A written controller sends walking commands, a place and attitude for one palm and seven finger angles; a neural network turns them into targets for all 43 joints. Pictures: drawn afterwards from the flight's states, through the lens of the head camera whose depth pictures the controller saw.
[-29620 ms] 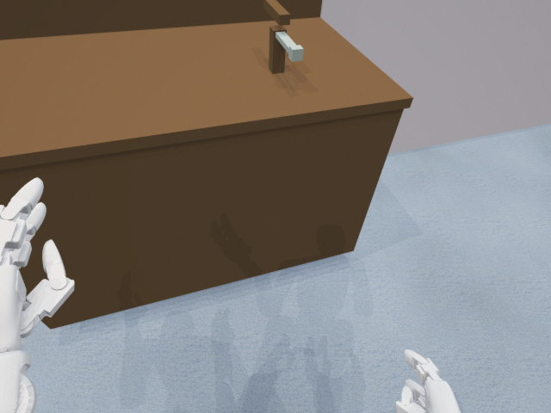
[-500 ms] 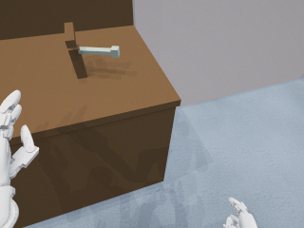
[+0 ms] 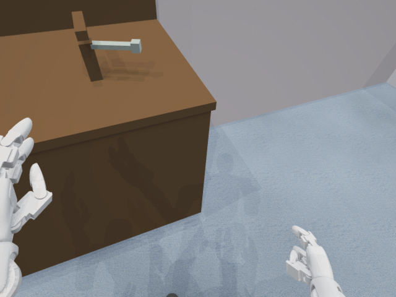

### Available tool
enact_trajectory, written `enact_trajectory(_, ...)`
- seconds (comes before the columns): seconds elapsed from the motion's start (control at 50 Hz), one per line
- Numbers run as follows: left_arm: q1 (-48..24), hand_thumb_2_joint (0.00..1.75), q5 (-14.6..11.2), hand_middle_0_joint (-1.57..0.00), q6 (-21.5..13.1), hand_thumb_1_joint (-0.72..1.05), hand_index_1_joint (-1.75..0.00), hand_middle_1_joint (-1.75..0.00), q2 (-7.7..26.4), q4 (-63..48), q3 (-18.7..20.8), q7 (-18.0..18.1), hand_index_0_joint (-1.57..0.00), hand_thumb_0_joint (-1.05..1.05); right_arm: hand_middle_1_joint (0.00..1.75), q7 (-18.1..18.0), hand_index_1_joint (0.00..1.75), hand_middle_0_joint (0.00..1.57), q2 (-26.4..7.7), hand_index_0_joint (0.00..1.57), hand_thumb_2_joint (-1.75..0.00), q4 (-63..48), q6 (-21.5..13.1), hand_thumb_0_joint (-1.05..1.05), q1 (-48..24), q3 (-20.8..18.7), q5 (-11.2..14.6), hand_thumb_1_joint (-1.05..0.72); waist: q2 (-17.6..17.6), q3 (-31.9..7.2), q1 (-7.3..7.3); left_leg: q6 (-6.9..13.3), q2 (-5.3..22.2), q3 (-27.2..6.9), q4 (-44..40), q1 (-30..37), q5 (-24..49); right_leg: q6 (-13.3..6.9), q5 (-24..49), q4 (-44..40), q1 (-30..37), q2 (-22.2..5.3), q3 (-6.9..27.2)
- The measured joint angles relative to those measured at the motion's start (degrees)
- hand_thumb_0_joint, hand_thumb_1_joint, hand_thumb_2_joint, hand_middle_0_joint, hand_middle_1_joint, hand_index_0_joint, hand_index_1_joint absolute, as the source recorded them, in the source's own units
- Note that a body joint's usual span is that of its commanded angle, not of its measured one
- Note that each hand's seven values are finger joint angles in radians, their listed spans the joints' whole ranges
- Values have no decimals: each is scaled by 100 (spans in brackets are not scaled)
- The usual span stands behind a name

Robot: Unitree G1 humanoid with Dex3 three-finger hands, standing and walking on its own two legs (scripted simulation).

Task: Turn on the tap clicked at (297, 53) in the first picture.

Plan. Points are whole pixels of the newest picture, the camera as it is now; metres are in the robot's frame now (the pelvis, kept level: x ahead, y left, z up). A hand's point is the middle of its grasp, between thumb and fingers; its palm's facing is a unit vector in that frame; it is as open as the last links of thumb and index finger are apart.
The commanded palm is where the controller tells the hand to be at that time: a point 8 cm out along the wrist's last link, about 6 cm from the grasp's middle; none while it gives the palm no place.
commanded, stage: stop stepping back and stand still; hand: left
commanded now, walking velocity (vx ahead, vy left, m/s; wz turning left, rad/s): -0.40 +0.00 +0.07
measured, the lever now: (136, 46) +0.71 +0.24 +0.15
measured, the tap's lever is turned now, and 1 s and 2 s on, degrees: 69 69 69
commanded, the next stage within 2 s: stand and check the lever's angle in 0.78 s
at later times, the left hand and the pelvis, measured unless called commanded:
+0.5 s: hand out of the picture +0.10 +0.25 +0.17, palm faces +0.50 -0.79 -0.36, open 7.4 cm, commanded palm +0.05 +0.28 +0.18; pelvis -0.09 -0.01 +0.00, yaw +4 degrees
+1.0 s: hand out of the picture +0.10 +0.25 +0.17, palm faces +0.52 -0.78 -0.34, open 7.4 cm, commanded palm +0.04 +0.28 +0.18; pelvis -0.09 -0.01 +0.00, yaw +4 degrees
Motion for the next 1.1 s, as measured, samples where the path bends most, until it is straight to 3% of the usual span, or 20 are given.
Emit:
enact_trajectory(0.04,87,90,-13,-21,30,89,-30,-30,3,-88,3,37,-21,2,30,-22,30,21,14,20,-90,-8,-10,1,75,-9,-7,-91,26,-92,-23,-62,14,-90,5,-217,118,-76,68,-490,198,-36,-125)
enact_trajectory(0.08,144,90,2,-21,-13,89,-30,-30,32,-201,52,74,-21,2,30,-40,30,21,44,20,-90,25,-14,1,119,-10,24,-91,-83,-164,5,-235,-44,-102,483,-666,-527,-246,307,-1290,380,-156,-179)
enact_trajectory(0.12,188,90,42,-21,-77,89,-30,-30,-158,-242,-54,87,-21,2,30,-58,30,21,-15,20,-90,250,-16,1,171,-35,30,-91,-10,-130,98,-429,-164,-416,1877,-1135,-1575,-284,707,-1247,245,-141,-245)
enact_trajectory(0.18,434,90,84,-21,-142,89,-30,-30,-308,-290,-93,55,-21,2,30,-79,30,21,-20,20,-90,451,-13,1,528,13,84,-91,-102,-297,186,-429,-366,-507,3296,-1181,-1840,-213,970,-1480,267,-248,-192)
enact_trajectory(0.24,310,90,138,-21,-257,89,-30,-30,-273,-9,-23,74,-21,1,30,-153,30,21,9,20,-90,510,-64,1,895,69,108,-91,-185,-473,106,-333,-246,-356,2670,-400,-1834,-168,1088,-1610,293,-351,-264)
enact_trajectory(0.3,-90,90,159,-21,-293,89,-30,-30,-372,475,-61,134,-21,1,30,-209,30,21,-144,20,-90,542,-150,1,1132,32,111,-91,72,-637,-42,-167,-7,-430,1299,636,-1934,-126,1030,-1439,185,-307,-517)
enact_trajectory(0.38,-196,90,145,-21,-203,89,-30,-30,-479,799,-38,162,-21,1,30,-205,30,21,-159,20,-90,662,-192,1,1028,33,137,-91,33,-500,-98,-187,-89,-298,984,930,-1839,-44,1094,-1335,189,-418,-403)
enact_trajectory(0.46,22,90,234,-20,-240,89,-30,-30,-361,627,14,167,-20,2,30,-166,30,21,-5,20,-90,527,-383,1,1018,113,72,-91,11,-411,-214,-184,-95,-221,910,961,-1720,36,620,-830,54,-377,-329)
enact_trajectory(0.52,3,90,260,-21,-304,89,-30,-30,-257,491,63,172,-21,2,30,-107,30,21,121,20,-90,501,-453,1,1044,189,63,-91,7,-381,-207,-229,-53,-255,982,879,-1710,27,617,-1123,251,-292,-449)
enact_trajectory(0.6,-105,90,246,-21,-399,89,-30,-30,-330,456,44,132,-21,2,30,-14,30,21,95,20,-90,550,-407,1,943,179,68,-91,245,-274,-186,-185,110,-407,1651,543,-2083,-327,1041,-1303,283,-100,-624)
enact_trajectory(0.68,-38,90,152,-21,-471,89,-30,-30,-474,456,-93,15,-21,1,30,42,30,21,-1,20,-90,615,-327,1,862,70,135,-91,202,-167,-122,-201,-31,-408,2665,171,-2423,-352,1074,-1454,394,-152,-621)
enact_trajectory(0.78,190,90,105,-21,-553,89,-30,-30,-407,304,-39,11,-21,1,30,-21,30,21,-153,20,-90,395,-359,1,816,43,106,-91,132,-27,-135,-179,61,-341,1206,633,-1636,-264,1008,-1326,412,-169,-632)
enact_trajectory(0.88,69,90,169,-21,-483,89,-30,-30,-367,385,36,88,-21,2,30,-87,30,20,-119,20,-90,354,-376,1,719,37,110,-91,23,0,14,-216,21,-244,1078,710,-1541,-155,1044,-1431,469,-210,-528)
enact_trajectory(0.96,-154,90,215,-21,-487,89,-30,-30,-384,387,79,122,-21,2,30,-54,30,20,-49,20,-90,282,-474,1,620,99,87,-91,70,73,59,-220,36,-284,911,689,-1439,-200,1190,-1700,506,-182,-566)
enact_trajectory(1.1,19,90,141,-21,-438,89,-30,-30,-449,256,-104,32,-21,2,30,32,30,21,58,20,-90,186,-459,1,427,158,91,-91,146,108,2,-237,92,-236,809,698,-1414,-205,1296,-1914,543,-120,-515)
